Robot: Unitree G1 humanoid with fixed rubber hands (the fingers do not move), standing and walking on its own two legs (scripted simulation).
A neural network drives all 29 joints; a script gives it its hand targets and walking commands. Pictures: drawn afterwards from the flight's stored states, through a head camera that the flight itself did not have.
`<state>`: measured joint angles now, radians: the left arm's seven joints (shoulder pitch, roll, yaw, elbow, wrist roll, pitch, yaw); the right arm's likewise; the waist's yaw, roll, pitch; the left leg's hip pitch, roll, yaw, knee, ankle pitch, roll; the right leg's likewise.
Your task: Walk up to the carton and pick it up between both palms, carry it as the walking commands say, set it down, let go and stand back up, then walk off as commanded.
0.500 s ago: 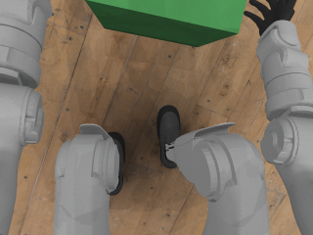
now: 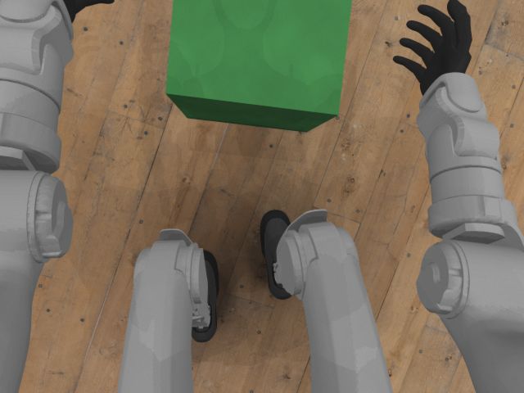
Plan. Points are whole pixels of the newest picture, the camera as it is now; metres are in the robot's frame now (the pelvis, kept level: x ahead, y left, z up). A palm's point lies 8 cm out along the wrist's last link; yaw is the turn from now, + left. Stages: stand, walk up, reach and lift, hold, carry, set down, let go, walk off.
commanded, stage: set down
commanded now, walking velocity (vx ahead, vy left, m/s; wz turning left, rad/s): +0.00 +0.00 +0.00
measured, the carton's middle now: (256, 56) +0.60 -0.08 -0.33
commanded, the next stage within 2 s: let go in 0.80 s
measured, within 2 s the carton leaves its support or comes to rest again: neither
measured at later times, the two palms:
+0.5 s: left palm out of the picture +0.59 +0.16 +0.06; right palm out of the picture +0.48 -0.29 +0.06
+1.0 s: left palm out of the picture +0.57 +0.17 +0.13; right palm out of the picture +0.46 -0.28 +0.13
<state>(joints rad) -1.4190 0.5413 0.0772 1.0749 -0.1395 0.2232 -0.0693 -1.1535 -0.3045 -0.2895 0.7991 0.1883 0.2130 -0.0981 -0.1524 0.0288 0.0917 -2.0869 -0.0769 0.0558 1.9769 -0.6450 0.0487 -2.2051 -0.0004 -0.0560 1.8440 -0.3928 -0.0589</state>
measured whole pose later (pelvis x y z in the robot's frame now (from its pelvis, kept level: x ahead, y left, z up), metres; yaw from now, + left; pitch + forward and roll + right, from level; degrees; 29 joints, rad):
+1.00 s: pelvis +0.06 +0.00 +0.23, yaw +0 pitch +43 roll +1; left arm -1.02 0.36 0.23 0.91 0.07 0.15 -0.05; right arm -0.79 -0.22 -0.37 0.70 -0.01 0.14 0.06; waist -0.11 0.02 -0.08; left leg -1.38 -0.09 -0.01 1.00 -0.37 0.03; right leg -1.46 0.03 -0.02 0.90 -0.19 -0.04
